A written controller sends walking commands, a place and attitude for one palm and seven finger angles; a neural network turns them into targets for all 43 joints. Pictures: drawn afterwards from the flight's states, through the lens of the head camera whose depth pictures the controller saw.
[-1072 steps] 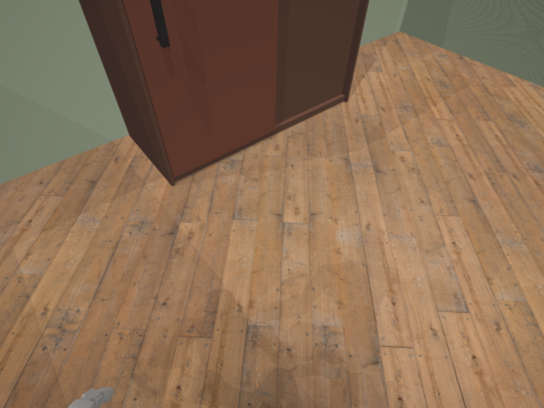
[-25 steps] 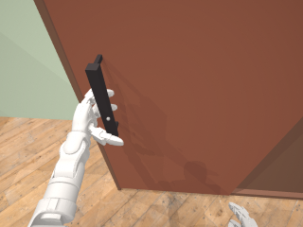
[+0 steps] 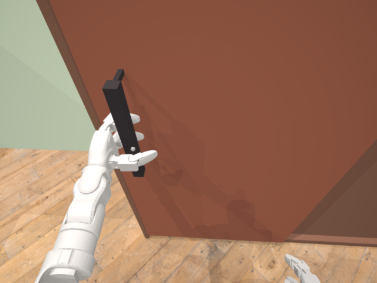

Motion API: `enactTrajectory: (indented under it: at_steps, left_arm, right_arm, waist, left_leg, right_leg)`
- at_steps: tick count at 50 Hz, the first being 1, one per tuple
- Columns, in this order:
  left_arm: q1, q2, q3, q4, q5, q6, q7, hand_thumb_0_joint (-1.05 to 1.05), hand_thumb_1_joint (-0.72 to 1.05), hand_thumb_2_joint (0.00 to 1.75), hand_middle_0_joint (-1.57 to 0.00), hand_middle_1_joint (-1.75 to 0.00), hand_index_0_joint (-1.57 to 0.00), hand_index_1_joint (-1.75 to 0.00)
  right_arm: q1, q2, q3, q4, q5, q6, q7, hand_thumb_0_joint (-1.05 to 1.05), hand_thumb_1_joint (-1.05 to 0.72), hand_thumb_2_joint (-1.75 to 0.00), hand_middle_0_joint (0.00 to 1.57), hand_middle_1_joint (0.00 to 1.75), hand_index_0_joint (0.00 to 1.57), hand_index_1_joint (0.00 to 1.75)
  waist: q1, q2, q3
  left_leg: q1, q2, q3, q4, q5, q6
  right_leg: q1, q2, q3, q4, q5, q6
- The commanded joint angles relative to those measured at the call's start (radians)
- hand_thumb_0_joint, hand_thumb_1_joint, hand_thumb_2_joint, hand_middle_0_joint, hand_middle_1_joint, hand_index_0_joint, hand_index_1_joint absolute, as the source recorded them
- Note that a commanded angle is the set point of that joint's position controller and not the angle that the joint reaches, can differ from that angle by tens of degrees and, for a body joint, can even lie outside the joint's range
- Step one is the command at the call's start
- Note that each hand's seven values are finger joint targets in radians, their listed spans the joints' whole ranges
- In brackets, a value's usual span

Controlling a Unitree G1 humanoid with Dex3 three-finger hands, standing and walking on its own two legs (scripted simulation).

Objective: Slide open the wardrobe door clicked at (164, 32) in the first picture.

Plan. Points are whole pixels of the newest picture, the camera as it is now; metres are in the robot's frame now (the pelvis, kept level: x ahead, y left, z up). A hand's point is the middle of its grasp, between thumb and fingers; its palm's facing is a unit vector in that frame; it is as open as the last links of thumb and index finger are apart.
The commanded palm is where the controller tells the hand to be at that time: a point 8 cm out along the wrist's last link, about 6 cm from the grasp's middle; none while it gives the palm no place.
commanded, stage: grip the handle and tug to test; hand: left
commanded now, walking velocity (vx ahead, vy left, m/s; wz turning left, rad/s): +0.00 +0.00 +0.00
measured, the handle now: (130, 130) +0.43 +0.15 +0.10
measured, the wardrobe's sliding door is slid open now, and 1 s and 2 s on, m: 0.00 0.00 0.04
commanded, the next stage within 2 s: tug the door sideways, standing still in 1.02 s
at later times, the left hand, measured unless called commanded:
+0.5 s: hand (134, 148) +0.37 +0.13 +0.10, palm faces -0.01 -1.00 -0.01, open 6.3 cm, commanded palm +0.33 +0.18 +0.11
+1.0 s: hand (135, 149) +0.36 +0.13 +0.10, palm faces +0.00 -1.00 -0.01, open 6.3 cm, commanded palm +0.31 +0.17 +0.11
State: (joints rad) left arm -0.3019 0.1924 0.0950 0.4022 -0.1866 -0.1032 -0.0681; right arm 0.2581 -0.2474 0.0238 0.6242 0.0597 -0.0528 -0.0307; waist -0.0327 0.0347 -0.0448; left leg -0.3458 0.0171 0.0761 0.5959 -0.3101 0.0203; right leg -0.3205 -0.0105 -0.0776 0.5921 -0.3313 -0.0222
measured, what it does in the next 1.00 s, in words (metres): stands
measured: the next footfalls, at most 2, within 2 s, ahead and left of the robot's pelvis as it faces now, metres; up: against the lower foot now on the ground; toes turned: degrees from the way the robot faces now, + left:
none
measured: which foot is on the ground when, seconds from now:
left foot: down 0.00-1.00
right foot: down 0.00-1.00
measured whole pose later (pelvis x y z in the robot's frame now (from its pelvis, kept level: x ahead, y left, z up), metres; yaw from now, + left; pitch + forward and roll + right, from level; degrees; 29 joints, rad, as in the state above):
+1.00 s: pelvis +0.03 +0.00 +0.00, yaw -1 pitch +4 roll +0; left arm -0.08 0.17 0.10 0.12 -0.19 -0.02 -0.03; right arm 0.26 -0.24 0.02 0.55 0.05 -0.03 -0.01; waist -0.04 0.04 -0.07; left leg -0.29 0.02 0.10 0.56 -0.34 0.01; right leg -0.27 0.00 -0.05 0.55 -0.36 -0.02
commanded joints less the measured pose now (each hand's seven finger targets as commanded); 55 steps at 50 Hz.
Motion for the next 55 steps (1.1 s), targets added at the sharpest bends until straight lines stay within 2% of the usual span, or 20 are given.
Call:
enactTrajectory:
  at_steps: [1, 4, 8, 9, 10, 18, 22, 26, 27, 30, 33, 34, 37, 43, 44, 45, 49, 52, 53, 55]
  left_arm:
    - [-0.299, 0.099, 0.022, -0.301, -0.007, -0.092, -0.017, 0.00, 0.48, 0.72, -0.41, -1.34, -0.41, -1.34]
    - [-0.302, 0.094, 0.012, -0.295, -0.002, -0.092, -0.011, 0.00, 0.62, 0.78, -0.42, -1.36, -0.42, -1.36]
    - [-0.269, 0.106, 0.016, -0.334, 0.007, -0.098, -0.008, 0.00, 0.81, 0.86, -0.44, -1.39, -0.44, -1.39]
    - [-0.283, 0.083, -0.009, -0.357, 0.009, -0.099, -0.009, 0.00, 0.85, 0.88, -0.44, -1.39, -0.44, -1.39]
    - [-0.286, 0.076, -0.014, -0.367, 0.009, -0.096, -0.010, 0.00, 0.90, 0.90, -0.45, -1.40, -0.45, -1.40]
    - [-0.243, 0.123, 0.025, -0.355, 0.014, -0.076, -0.010, 0.00, 0.90, 0.90, -0.45, -1.40, -0.45, -1.40]
    - [-0.253, 0.082, -0.007, -0.390, 0.009, -0.067, -0.018, 0.00, 0.90, 0.90, -0.45, -1.40, -0.45, -1.40]
    - [-0.240, 0.113, 0.023, -0.382, 0.008, -0.060, -0.014, 0.00, 0.90, 0.90, -0.45, -1.40, -0.45, -1.40]
    - [-0.246, 0.078, -0.013, -0.404, 0.008, -0.061, -0.018, 0.00, 0.90, 0.90, -0.45, -1.40, -0.45, -1.40]
    - [-0.253, 0.083, -0.012, -0.403, 0.009, -0.058, -0.016, 0.00, 0.90, 0.90, -0.45, -1.40, -0.45, -1.40]
    - [-0.156, 0.090, 0.004, -0.413, 0.011, -0.060, -0.013, 0.00, 0.90, 0.90, -0.45, -1.40, -0.45, -1.40]
    - [-0.143, 0.061, -0.021, -0.422, 0.007, -0.058, -0.018, 0.00, 0.90, 0.90, -0.45, -1.40, -0.45, -1.40]
    - [-0.138, 0.088, 0.002, -0.458, 0.002, -0.056, -0.019, 0.00, 0.90, 0.90, -0.45, -1.40, -0.45, -1.40]
    - [0.022, 0.083, 0.000, -0.536, 0.004, -0.046, -0.021, 0.00, 0.90, 0.90, -0.45, -1.40, -0.45, -1.40]
    - [0.036, 0.055, -0.026, -0.551, 0.002, -0.040, -0.023, 0.00, 0.90, 0.90, -0.45, -1.40, -0.45, -1.40]
    - [0.037, 0.080, -0.005, -0.583, 0.002, -0.040, -0.020, 0.00, 0.90, 0.90, -0.45, -1.40, -0.45, -1.40]
    - [0.153, 0.054, -0.029, -0.642, 0.004, -0.018, -0.021, 0.00, 0.90, 0.90, -0.45, -1.40, -0.45, -1.40]
    - [0.215, 0.057, -0.019, -0.715, -0.001, -0.003, -0.020, 0.00, 0.90, 0.90, -0.45, -1.40, -0.45, -1.40]
    - [0.232, 0.089, 0.005, -0.721, 0.004, -0.001, -0.012, 0.00, 0.90, 0.90, -0.45, -1.40, -0.45, -1.40]
    - [0.221, 0.069, -0.016, -0.736, 0.004, 0.012, -0.014, 0.00, 0.90, 0.90, -0.45, -1.40, -0.45, -1.40]
  right_arm:
    - [-0.070, -0.113, -0.048, -0.152, 0.001, -0.052, 0.000, 0.00, -0.90, -0.90, 0.20, 0.30, 0.20, 0.30]
    - [-0.066, -0.117, -0.049, -0.150, -0.001, -0.051, 0.000, 0.00, -0.90, -0.90, 0.20, 0.30, 0.20, 0.30]
    - [-0.067, -0.119, -0.053, -0.155, -0.002, -0.052, 0.001, 0.00, -0.90, -0.90, 0.20, 0.30, 0.20, 0.30]
    - [-0.070, -0.112, -0.052, -0.157, -0.001, -0.052, 0.004, 0.00, -0.90, -0.90, 0.20, 0.30, 0.20, 0.30]
    - [-0.067, -0.110, -0.052, -0.160, -0.002, -0.054, 0.004, 0.00, -0.90, -0.90, 0.20, 0.30, 0.20, 0.30]
    - [-0.062, -0.121, -0.054, -0.155, -0.005, -0.042, 0.000, 0.00, -0.90, -0.90, 0.20, 0.30, 0.20, 0.30]
    - [-0.071, -0.108, -0.051, -0.164, -0.003, -0.041, 0.002, 0.00, -0.90, -0.90, 0.20, 0.30, 0.20, 0.30]
    - [-0.069, -0.113, -0.053, -0.161, -0.005, -0.035, 0.000, 0.00, -0.90, -0.90, 0.20, 0.30, 0.20, 0.30]
    - [-0.073, -0.108, -0.050, -0.167, -0.004, -0.035, 0.001, 0.00, -0.90, -0.90, 0.20, 0.30, 0.20, 0.30]
    - [-0.072, -0.109, -0.049, -0.165, -0.006, -0.032, 0.002, 0.00, -0.90, -0.90, 0.20, 0.30, 0.20, 0.30]
    - [-0.080, -0.111, -0.053, -0.179, -0.008, -0.032, 0.003, 0.00, -0.90, -0.90, 0.20, 0.30, 0.20, 0.30]
    - [-0.083, -0.105, -0.049, -0.185, -0.007, -0.032, 0.005, 0.00, -0.90, -0.90, 0.20, 0.30, 0.20, 0.30]
    - [-0.087, -0.106, -0.049, -0.190, -0.007, -0.034, 0.006, 0.00, -0.90, -0.90, 0.20, 0.30, 0.20, 0.30]
    - [-0.100, -0.101, -0.048, -0.217, -0.008, -0.033, 0.011, 0.00, -0.90, -0.90, 0.20, 0.30, 0.20, 0.30]
    - [-0.097, -0.095, -0.046, -0.221, -0.008, -0.032, 0.014, 0.00, -0.90, -0.90, 0.20, 0.30, 0.20, 0.30]
    - [-0.095, -0.097, -0.051, -0.222, -0.008, -0.034, 0.014, 0.00, -0.90, -0.90, 0.20, 0.30, 0.20, 0.30]
    - [-0.095, -0.093, -0.052, -0.238, -0.010, -0.029, 0.017, 0.00, -0.90, -0.90, 0.20, 0.30, 0.20, 0.30]
    - [-0.094, -0.088, -0.052, -0.251, -0.013, -0.028, 0.020, 0.00, -0.90, -0.90, 0.20, 0.30, 0.20, 0.30]
    - [-0.095, -0.095, -0.053, -0.247, -0.015, -0.023, 0.018, 0.00, -0.90, -0.90, 0.20, 0.30, 0.20, 0.30]
    - [-0.090, -0.090, -0.052, -0.249, -0.014, -0.019, 0.019, 0.00, -0.90, -0.90, 0.20, 0.30, 0.20, 0.30]
  waist:
    - [0.016, -0.016, -0.301]
    - [0.007, -0.059, -0.271]
    - [0.018, -0.031, -0.301]
    - [0.011, 0.005, -0.307]
    - [0.009, -0.006, -0.311]
    - [0.013, -0.057, -0.299]
    - [0.010, 0.006, -0.311]
    - [0.012, -0.032, -0.305]
    - [0.008, -0.010, -0.313]
    - [0.005, -0.014, -0.311]
    - [0.026, -0.039, -0.313]
    - [0.022, -0.034, -0.309]
    - [0.026, -0.040, -0.307]
    - [0.050, 0.003, -0.303]
    - [0.043, -0.005, -0.298]
    - [0.045, -0.009, -0.311]
    - [0.048, -0.025, -0.304]
    - [0.054, -0.011, -0.327]
    - [0.060, -0.001, -0.316]
    - [0.047, -0.016, -0.307]
  left_leg:
    - [0.198, -0.007, -0.076, -0.038, 0.354, 0.004]
    - [0.186, -0.003, -0.079, -0.041, 0.338, 0.008]
    - [0.205, -0.001, -0.076, -0.037, 0.375, 0.006]
    - [0.219, -0.003, -0.074, -0.036, 0.383, 0.005]
    - [0.226, -0.002, -0.077, -0.032, 0.399, 0.005]
    - [0.200, -0.003, -0.070, -0.029, 0.416, 0.010]
    - [0.228, -0.006, -0.070, -0.024, 0.438, 0.007]
    - [0.213, -0.006, -0.071, -0.025, 0.434, 0.008]
    - [0.225, -0.007, -0.069, -0.026, 0.443, 0.008]
    - [0.229, -0.006, -0.074, -0.023, 0.445, 0.007]
    - [0.223, -0.002, -0.071, -0.025, 0.461, 0.009]
    - [0.225, -0.003, -0.071, -0.029, 0.463, 0.009]
    - [0.222, -0.003, -0.070, -0.030, 0.461, 0.008]
    - [0.237, 0.006, -0.066, -0.031, 0.545, 0.007]
    - [0.242, 0.007, -0.067, -0.033, 0.558, 0.007]
    - [0.250, 0.009, -0.067, -0.031, 0.575, 0.006]
    - [0.260, 0.015, -0.061, -0.033, 0.626, 0.008]
    - [0.276, 0.014, -0.055, -0.025, 0.680, 0.007]
    - [0.268, 0.016, -0.054, -0.026, 0.683, 0.005]
    - [0.269, 0.015, -0.051, -0.027, 0.688, 0.006]
  right_leg:
    - [0.072, 0.018, 0.036, -0.049, 0.425, -0.001]
    - [0.059, 0.020, 0.032, -0.054, 0.409, 0.002]
    - [0.076, 0.016, 0.035, -0.047, 0.433, 0.000]
    - [0.067, 0.016, 0.036, -0.045, 0.436, 0.000]
    - [0.065, 0.017, 0.034, -0.043, 0.443, 0.001]
    - [0.096, 0.015, 0.035, -0.044, 0.499, 0.004]
    - [0.081, 0.015, 0.036, -0.042, 0.499, 0.003]
    - [0.092, 0.016, 0.034, -0.041, 0.510, 0.003]
    - [0.091, 0.015, 0.034, -0.041, 0.516, 0.004]
    - [0.084, 0.015, 0.033, -0.042, 0.509, 0.004]
    - [0.106, 0.014, 0.032, -0.041, 0.524, 0.004]
    - [0.104, 0.014, 0.029, -0.042, 0.522, 0.005]
    - [0.114, 0.014, 0.031, -0.041, 0.536, 0.005]
    - [0.142, 0.011, 0.031, -0.042, 0.575, 0.004]
    - [0.138, 0.012, 0.028, -0.042, 0.582, 0.005]
    - [0.142, 0.012, 0.029, -0.041, 0.594, 0.006]
    - [0.157, 0.011, 0.027, -0.043, 0.640, 0.012]
    - [0.182, 0.007, 0.029, -0.038, 0.702, 0.015]
    - [0.193, 0.006, 0.027, -0.038, 0.706, 0.010]
    - [0.185, 0.007, 0.027, -0.041, 0.728, 0.015]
